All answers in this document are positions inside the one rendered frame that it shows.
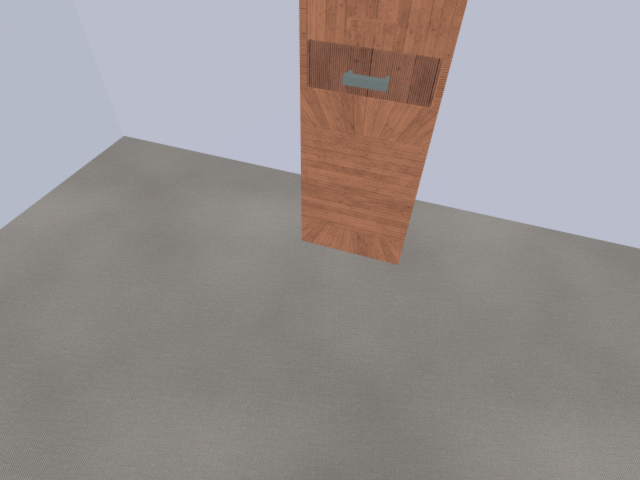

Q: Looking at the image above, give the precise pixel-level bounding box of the handle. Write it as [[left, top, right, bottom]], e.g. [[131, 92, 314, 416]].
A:
[[346, 16, 398, 36], [342, 70, 390, 92]]

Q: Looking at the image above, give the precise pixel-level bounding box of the cabinet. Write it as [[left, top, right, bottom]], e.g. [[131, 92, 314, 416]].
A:
[[299, 0, 468, 265]]

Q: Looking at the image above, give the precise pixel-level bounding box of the drawer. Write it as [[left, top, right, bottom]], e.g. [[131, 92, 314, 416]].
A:
[[307, 39, 443, 108]]

